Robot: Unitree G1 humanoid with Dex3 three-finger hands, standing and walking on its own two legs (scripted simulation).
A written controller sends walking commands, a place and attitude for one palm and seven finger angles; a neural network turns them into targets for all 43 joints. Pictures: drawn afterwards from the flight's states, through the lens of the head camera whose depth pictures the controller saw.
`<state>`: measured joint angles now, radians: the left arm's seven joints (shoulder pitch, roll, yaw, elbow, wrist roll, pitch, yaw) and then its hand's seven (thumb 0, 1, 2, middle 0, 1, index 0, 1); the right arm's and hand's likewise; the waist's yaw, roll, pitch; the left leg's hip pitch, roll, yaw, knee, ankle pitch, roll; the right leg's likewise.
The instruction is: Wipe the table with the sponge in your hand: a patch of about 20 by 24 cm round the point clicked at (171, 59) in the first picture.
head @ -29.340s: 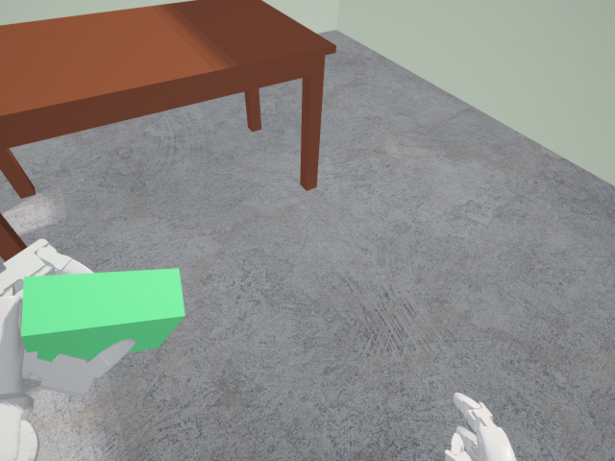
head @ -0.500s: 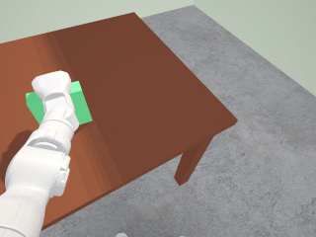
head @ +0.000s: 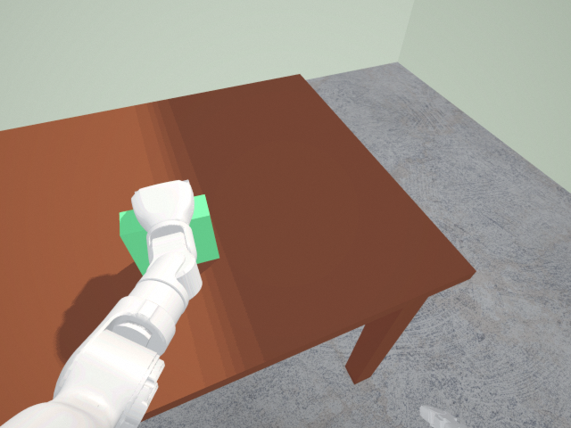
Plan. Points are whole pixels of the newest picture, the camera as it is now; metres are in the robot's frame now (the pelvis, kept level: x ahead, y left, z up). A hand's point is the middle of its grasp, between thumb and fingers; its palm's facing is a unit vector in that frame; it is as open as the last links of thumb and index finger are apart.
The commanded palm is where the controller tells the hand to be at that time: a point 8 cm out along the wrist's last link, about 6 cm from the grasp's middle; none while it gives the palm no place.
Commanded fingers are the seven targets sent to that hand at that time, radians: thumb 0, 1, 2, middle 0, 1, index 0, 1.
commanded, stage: wipe back along the third lane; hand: left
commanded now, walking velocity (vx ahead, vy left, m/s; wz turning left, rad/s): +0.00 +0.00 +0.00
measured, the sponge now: (176, 243) +0.41 +0.21 -0.01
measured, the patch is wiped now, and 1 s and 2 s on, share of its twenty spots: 0.95 0.95 0.95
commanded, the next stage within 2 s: none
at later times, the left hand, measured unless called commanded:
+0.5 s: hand (180, 259) +0.35 +0.18 +0.03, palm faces -0.03 -0.03 -1.00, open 9.4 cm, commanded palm +0.30 +0.15 +0.06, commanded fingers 0.00 0.10 1.30 -1.20 -1.60 -1.20 -1.60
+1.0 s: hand (190, 292) +0.30 +0.15 +0.03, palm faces -0.01 -0.04 -1.00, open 9.4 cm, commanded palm +0.25 +0.13 +0.06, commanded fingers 0.00 0.10 1.30 -1.20 -1.60 -1.20 -1.60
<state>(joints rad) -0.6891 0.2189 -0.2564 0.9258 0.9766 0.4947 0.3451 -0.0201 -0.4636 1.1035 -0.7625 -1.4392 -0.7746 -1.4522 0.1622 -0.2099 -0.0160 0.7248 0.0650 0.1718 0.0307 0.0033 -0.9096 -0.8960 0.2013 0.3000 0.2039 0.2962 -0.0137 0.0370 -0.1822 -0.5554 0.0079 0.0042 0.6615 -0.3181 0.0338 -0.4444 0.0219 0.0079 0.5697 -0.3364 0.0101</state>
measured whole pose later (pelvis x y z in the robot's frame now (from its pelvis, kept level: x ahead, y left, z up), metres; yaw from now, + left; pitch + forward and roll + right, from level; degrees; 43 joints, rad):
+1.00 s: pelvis -0.01 -0.04 +0.01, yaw +1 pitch +3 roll +0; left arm -0.23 0.21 -0.38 0.43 1.00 0.53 0.26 0.04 -0.44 1.08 -0.74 -1.45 -0.77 -1.46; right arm 0.07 -0.26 -0.01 0.68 0.09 0.21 0.03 0.01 -0.91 -0.90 0.20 0.30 0.20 0.30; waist 0.05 0.07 -0.14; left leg -0.35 0.02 -0.02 0.57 -0.27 -0.02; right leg -0.28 0.04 -0.01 0.57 -0.34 -0.04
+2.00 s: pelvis -0.02 -0.04 +0.00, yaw +1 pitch +3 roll +0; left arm -0.23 0.19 -0.38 0.42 1.00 0.55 0.26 0.02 -0.44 1.08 -0.75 -1.45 -0.78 -1.45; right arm 0.06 -0.24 0.00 0.68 0.09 0.20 0.03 0.01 -0.91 -0.90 0.20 0.30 0.20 0.30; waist 0.06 0.06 -0.14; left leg -0.38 0.02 -0.02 0.61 -0.28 -0.02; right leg -0.31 0.04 -0.02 0.62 -0.35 -0.04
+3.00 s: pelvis -0.02 -0.05 +0.01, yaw +1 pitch +1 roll +0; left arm -0.05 0.32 -0.19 0.24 0.98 0.41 0.14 -0.01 -0.45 1.08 -0.78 -1.43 -0.80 -1.43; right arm 0.05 -0.26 0.00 0.69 0.07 0.11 -0.04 0.01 -0.91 -0.90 0.20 0.30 0.20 0.30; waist 0.08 0.07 -0.09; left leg -0.30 0.03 -0.02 0.54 -0.26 -0.02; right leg -0.23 0.05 -0.01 0.54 -0.33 -0.05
